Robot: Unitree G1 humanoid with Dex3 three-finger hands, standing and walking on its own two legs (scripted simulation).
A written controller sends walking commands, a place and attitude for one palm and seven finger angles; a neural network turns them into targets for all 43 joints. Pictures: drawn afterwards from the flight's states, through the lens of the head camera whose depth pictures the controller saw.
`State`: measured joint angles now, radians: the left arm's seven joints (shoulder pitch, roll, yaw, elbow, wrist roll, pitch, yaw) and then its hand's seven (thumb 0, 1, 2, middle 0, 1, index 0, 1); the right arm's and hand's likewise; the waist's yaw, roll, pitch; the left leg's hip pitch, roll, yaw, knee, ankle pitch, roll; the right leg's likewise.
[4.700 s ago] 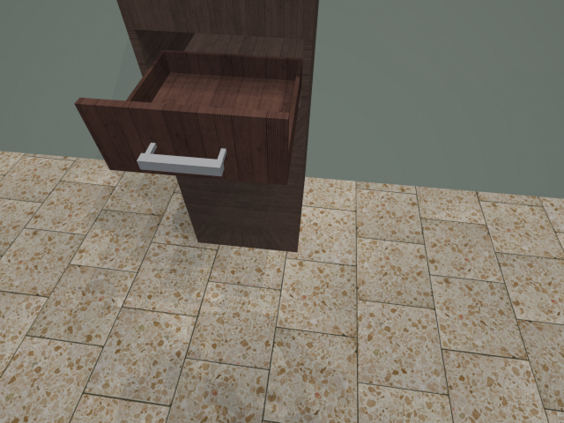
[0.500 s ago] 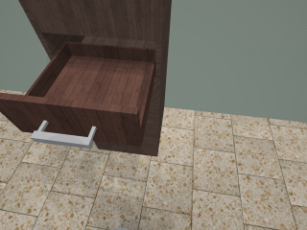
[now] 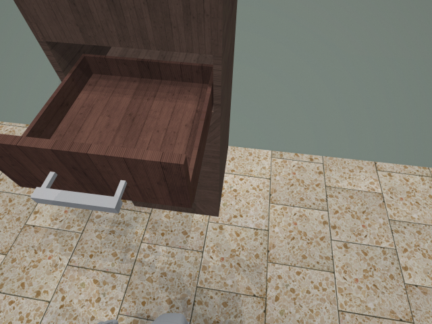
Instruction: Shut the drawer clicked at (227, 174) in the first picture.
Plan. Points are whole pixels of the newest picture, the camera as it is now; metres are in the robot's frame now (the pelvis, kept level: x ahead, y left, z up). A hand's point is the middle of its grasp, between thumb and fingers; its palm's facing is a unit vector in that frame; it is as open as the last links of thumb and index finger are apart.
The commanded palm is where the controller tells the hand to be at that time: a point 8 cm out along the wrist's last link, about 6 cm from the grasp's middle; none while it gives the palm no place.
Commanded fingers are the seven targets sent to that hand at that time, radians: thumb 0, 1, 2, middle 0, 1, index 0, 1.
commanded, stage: come to a stop and stand still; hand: left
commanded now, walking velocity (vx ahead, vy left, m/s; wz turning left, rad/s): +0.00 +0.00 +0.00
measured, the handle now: (82, 190) +0.32 +0.27 +0.04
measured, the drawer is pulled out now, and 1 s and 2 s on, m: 0.30 0.30 0.30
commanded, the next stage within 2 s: look again from close up in 0.58 s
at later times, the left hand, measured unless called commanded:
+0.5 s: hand out of the picture -0.02 +0.25 -0.17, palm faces -0.02 -0.96 -0.28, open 7.3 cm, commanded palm none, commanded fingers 0.00 0.90 0.90 -0.20 -0.30 -0.20 -0.30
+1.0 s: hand out of the picture +0.01 +0.18 -0.17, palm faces -0.05 -0.98 -0.21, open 7.3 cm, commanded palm none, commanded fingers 0.00 0.90 0.90 -0.20 -0.30 -0.20 -0.30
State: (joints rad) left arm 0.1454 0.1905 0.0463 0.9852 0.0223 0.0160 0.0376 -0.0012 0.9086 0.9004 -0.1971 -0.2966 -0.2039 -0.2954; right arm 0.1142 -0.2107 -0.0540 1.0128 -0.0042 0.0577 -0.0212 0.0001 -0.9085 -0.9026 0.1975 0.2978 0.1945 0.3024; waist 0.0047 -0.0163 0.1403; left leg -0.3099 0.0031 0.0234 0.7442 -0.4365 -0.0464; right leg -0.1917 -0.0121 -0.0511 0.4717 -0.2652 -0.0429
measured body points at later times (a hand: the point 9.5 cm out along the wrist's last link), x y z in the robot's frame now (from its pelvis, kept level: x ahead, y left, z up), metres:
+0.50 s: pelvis -0.03 +0.04 -0.01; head -0.03 +0.02 +0.44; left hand -0.02 +0.30 -0.15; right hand +0.01 -0.19 -0.17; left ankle +0.00 +0.14 -0.74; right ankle -0.01 -0.09 -0.74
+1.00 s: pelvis -0.02 +0.01 +0.00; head +0.00 +0.00 +0.45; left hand +0.01 +0.24 -0.16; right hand -0.03 -0.21 -0.17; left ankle +0.00 +0.14 -0.74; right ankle -0.01 -0.09 -0.74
